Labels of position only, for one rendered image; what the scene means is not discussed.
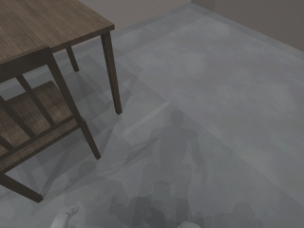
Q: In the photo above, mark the table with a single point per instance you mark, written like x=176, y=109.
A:
x=60, y=24

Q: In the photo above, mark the chair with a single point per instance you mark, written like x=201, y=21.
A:
x=36, y=119

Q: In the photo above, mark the robot left hand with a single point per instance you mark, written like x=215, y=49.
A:
x=61, y=220

